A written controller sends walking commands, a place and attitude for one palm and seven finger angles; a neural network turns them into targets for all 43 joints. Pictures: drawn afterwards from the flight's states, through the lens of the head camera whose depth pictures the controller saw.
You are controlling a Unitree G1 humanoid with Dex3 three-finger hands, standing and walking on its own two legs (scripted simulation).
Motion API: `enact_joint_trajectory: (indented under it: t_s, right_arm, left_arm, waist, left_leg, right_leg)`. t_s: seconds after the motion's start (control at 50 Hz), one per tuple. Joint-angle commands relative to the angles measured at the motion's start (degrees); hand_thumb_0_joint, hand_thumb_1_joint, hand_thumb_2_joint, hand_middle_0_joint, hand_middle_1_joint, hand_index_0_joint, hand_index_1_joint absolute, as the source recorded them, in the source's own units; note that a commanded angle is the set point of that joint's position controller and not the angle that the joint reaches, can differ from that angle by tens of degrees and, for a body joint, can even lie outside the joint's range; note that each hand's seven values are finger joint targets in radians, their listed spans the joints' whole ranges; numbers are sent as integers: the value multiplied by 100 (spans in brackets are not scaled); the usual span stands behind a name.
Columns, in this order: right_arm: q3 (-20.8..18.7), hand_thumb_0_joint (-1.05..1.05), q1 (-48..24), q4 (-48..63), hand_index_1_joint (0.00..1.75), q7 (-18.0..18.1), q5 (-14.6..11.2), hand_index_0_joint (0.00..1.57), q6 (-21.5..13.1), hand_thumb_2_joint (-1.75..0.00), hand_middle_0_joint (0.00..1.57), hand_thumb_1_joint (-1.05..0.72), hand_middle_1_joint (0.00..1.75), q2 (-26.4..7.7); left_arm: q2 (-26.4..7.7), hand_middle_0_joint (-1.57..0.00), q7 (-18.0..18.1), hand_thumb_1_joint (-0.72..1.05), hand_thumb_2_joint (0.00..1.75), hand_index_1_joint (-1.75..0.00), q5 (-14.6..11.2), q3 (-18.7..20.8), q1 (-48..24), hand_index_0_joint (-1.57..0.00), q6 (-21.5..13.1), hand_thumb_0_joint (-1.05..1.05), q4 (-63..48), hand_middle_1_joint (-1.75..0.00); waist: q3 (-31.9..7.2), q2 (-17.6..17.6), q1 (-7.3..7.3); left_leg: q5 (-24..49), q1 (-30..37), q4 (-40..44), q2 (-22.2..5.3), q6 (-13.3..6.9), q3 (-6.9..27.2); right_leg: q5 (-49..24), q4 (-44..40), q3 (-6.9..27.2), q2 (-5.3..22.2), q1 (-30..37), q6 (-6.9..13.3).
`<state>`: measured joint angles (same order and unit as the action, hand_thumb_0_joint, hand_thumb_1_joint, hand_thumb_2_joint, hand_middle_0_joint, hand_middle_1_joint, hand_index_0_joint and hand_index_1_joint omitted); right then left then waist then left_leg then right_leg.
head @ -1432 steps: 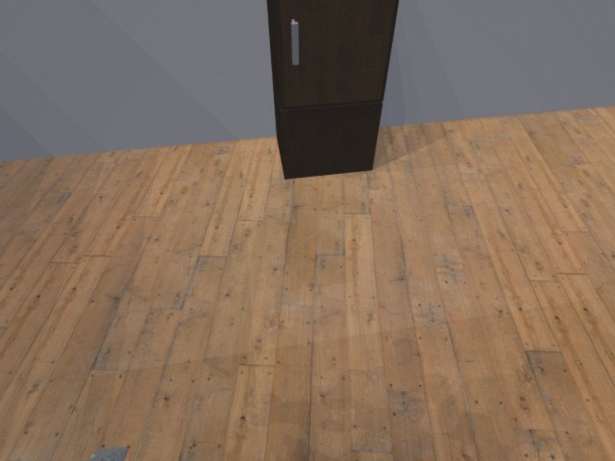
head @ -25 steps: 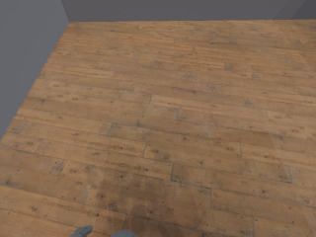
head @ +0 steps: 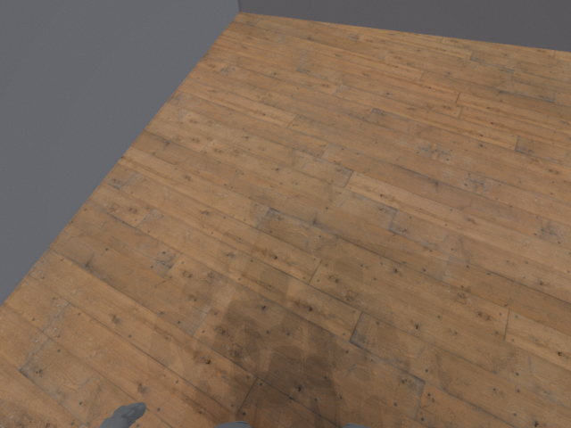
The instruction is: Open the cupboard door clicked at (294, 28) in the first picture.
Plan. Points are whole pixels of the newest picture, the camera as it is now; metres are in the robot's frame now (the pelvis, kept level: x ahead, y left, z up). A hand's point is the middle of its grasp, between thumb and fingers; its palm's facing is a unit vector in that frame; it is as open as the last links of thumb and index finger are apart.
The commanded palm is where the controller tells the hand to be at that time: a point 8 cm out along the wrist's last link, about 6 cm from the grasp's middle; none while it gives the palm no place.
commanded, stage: turn to face it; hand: left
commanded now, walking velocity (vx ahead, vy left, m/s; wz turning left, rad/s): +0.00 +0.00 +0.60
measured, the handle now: out of the picture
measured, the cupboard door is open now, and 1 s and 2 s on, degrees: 44 44 44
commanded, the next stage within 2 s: none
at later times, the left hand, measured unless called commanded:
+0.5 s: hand out of the picture -0.05 +0.18 -0.18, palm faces +0.40 -0.89 -0.23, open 7.4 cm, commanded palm none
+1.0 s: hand out of the picture +0.00 +0.16 -0.14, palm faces +0.56 -0.78 -0.29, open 7.4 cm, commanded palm none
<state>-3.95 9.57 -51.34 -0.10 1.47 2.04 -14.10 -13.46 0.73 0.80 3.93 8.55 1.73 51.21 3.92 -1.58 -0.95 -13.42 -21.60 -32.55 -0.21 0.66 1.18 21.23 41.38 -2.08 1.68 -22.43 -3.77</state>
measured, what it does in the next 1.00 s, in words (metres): steps on the spot, turning left: right foot, then left foot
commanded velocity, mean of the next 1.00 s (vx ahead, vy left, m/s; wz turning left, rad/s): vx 0.00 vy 0.00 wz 0.60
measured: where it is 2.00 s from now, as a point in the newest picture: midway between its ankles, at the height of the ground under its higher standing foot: outside the picture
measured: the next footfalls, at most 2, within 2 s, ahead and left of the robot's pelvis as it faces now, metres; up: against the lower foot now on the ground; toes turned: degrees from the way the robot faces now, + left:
right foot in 0.02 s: +0.05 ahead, -0.12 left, +0.00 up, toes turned -2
left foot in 0.46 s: +0.00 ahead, +0.10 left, +0.00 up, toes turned +26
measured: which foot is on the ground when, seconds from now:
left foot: down 0.00-0.02, up 0.04-0.44, down 0.46-0.84, up 0.86-1.00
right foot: up 0.00-0.00, down 0.02-0.46, up 0.48-0.82, down 0.84-1.00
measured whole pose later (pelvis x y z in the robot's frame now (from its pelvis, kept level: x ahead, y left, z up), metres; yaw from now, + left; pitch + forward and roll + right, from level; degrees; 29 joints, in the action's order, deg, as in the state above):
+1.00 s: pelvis +0.03 -0.06 +0.01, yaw +37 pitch +0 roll +2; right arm -5.3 9.5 -54.6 -1.2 0.9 4.8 -15.0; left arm -10.0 1.5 1.3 1.8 8.7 0.6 49.7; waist 6.3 -1.9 -2.5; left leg -24.3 -30.2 -67.0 0.5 3.3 -0.3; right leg 18.0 31.5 -7.8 5.0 -13.7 1.2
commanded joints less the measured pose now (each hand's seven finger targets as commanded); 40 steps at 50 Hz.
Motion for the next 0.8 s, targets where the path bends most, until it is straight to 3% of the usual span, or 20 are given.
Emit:
enact_joint_trajectory:
  t_s: [0.0, 0.02, 0.04, 0.08, 0.12, 0.22, 0.32, 0.36, 0.4, 0.42, 0.44, 0.46, 0.48, 0.5, 0.54, 0.58, 0.7, 0.76, 0.78]
  right_arm:
    - [-199, 0, -350, 686, 30, -47, -102, 20, -63, -90, 20, -90, 30, -411]
    - [-244, 0, -398, 630, 30, -50, -30, 20, -26, -90, 20, -90, 30, -695]
    - [-288, 0, -347, 538, 30, -47, -50, 20, 49, -90, 20, -90, 30, -618]
    - [-219, 0, -319, 314, 30, -134, -32, 20, 111, -90, 20, -90, 30, -473]
    - [-167, 0, -268, 228, 30, -163, -49, 20, 128, -90, 20, -90, 30, -408]
    - [-91, 0, -770, 276, 30, -177, -65, 20, 144, -90, 20, -90, 30, -278]
    - [-38, 0, -904, 344, 30, -176, -94, 20, 64, -90, 20, -90, 30, -196]
    - [-47, 0, -728, 351, 30, -162, -98, 20, 31, -90, 20, -90, 30, -203]
    - [-97, 0, -327, 280, 30, -148, -64, 20, -7, -90, 20, -90, 30, -379]
    - [-193, 0, 135, 192, 30, -134, -34, 20, -43, -90, 20, -90, 30, -710]
    - [-364, 0, 498, 165, 30, -98, 12, 20, -56, -90, 20, -90, 30, -1367]
    - [-363, 0, 822, 51, 30, -50, -13, 20, -10, -90, 20, -90, 30, -1549]
    - [-342, 0, 743, 66, 30, 32, -13, 20, -43, -90, 20, -90, 30, -1434]
    - [-307, 0, 400, 168, 30, 91, -5, 20, -50, -90, 20, -90, 30, -1297]
    - [-222, 0, -111, 336, 30, 101, -2, 20, -94, -90, 20, -90, 30, -1073]
    - [-196, 0, -161, 338, 30, 87, -7, 20, -135, -90, 20, -90, 30, -1054]
    - [-258, 0, -2, 291, 30, 51, 24, 20, -94, -90, 20, -90, 30, -1089]
    - [-295, 0, -263, 373, 30, 48, 2, 20, -43, -90, 20, -90, 30, -1100]
    - [-294, 0, -355, 419, 30, 36, -33, 20, -36, -90, 20, -90, 30, -1028]
  left_arm:
    - [-1333, -20, 96, 90, 90, -30, 134, 265, 1060, -20, -256, 0, -269, -30]
    - [-1241, -20, 103, 90, 90, -30, 66, 183, 955, -20, -263, 0, -307, -30]
    - [-1048, -20, 146, 90, 90, -30, 52, 195, 646, -20, -252, 0, -369, -30]
    - [-675, -20, 128, 90, 90, -30, 39, 68, 209, -20, -271, 0, -448, -30]
    - [-617, -20, 131, 90, 90, -30, 38, 46, 335, -20, -315, 0, -448, -30]
    - [-767, -20, 138, 90, 90, -30, 55, 117, 892, -20, -305, 0, -254, -30]
    - [-934, -20, 117, 90, 90, -30, 101, 214, 980, -20, -274, 0, -140, -30]
    - [-996, -20, 94, 90, 90, -30, 101, 247, 931, -20, -260, 0, -99, -30]
    - [-1028, -20, 47, 90, 90, -30, 49, 277, 807, -20, -249, 0, -104, -30]
    - [-947, -20, 16, 90, 90, -30, 12, 269, 696, -20, -229, 0, -189, -30]
    - [-544, -20, -42, 90, 90, -30, -21, 161, 420, -20, -212, 0, -454, -30]
    - [-542, -20, 3, 90, 90, -30, 48, 98, 6, -20, -134, 0, -713, -30]
    - [-490, -20, 58, 90, 90, -30, 54, 120, -200, -20, -79, 0, -651, -30]
    - [-530, -20, 49, 90, 90, -30, 37, 141, -157, -20, -66, 0, -548, -30]
    - [-542, -20, -14, 90, 90, -30, 42, 157, 96, -20, -35, 0, -341, -30]
    - [-503, -20, -32, 90, 90, -30, 42, 149, 251, -20, -16, 0, -259, -30]
    - [-412, -20, -10, 90, 90, -30, 0, 88, -25, -20, -42, 0, -472, -30]
    - [-440, -20, -3, 90, 90, -30, -26, 96, 387, -20, -105, 0, -418, -30]
    - [-547, -20, 17, 90, 90, -30, -22, 135, 678, -20, -152, 0, -362, -30]
  waist:
    - [-793, 2233, 478]
    - [-726, 1791, 445]
    - [-710, 1625, 233]
    - [-380, 1125, -5]
    - [-573, 1247, 12]
    - [-602, 1066, 299]
    - [-645, 1286, 395]
    - [-696, 1289, 310]
    - [-856, 1014, 48]
    - [-1097, 299, -243]
    - [-1143, -1522, -487]
    - [-990, -1153, -574]
    - [-959, -1352, -521]
    - [-779, -1394, -369]
    - [-645, -690, -43]
    - [-632, -529, 66]
    - [-685, -650, -15]
    - [-761, -780, 191]
    - [-829, -533, 369]
  left_leg:
    - [-1912, -1627, -1802, 468, 181, -209]
    - [-2228, -1443, -3117, 191, 123, 193]
    - [-1950, -1412, -3760, 69, 143, 280]
    - [-1100, -1386, -4118, -134, 265, 122]
    - [-923, -1307, -3760, -136, 333, -48]
    - [-1180, -1081, -2530, -151, 364, -393]
    - [-1373, -527, -1292, -145, 220, -676]
    - [-1157, -132, -722, -84, 153, -810]
    - [-341, 890, 279, -9, 37, -850]
    - [717, 1967, 730, -481, -214, -291]
    - [2745, 2757, 984, -2094, -1014, 1904]
    - [3233, 2342, 1074, -2622, -1539, 2104]
    - [3132, 2112, 1058, -2290, -1448, 2022]
    - [2837, 1778, 1093, -2032, -1337, 1717]
    - [2353, 1304, 1179, -1572, -1063, 1180]
    - [2260, 1238, 1223, -1336, -960, 966]
    - [2080, 1059, 1061, -1207, -978, 1307]
    - [1863, 491, 705, -1022, -821, 1491]
    - [1401, 65, 398, -818, -620, 1393]
  right_leg:
    - [-1589, -2628, 2311, 2328, 2230, 912]
    - [-2101, -2523, 2260, 2714, 1572, 1294]
    - [-2221, -2411, 2035, 2491, 1392, 1288]
    - [-2863, -2091, 677, 1720, 1213, 1021]
    - [-3460, -1985, 189, 1566, 1614, 902]
    - [-3892, -1874, -126, 1812, 2193, 1012]
    - [-3971, -1630, -311, 2073, 2207, 1094]
    - [-3892, -1388, -469, 2120, 2073, 1001]
    - [-3566, -691, -850, 1971, 1534, 665]
    - [-2663, 216, -1078, 1755, 626, 358]
    - [992, 1570, -1143, 838, -1083, -94]
    - [1784, 2139, -401, 667, -1407, -48]
    - [1511, 2419, -38, 651, -1505, -56]
    - [1151, 2585, 136, 616, -1500, -74]
    - [463, 2549, 198, 539, -1170, -98]
    - [217, 2285, 159, 428, -990, -123]
    - [375, 719, 9, 94, -274, -92]
    - [-199, -591, -133, -137, 824, -15]
    - [-782, -1394, -111, -34, 1531, 13]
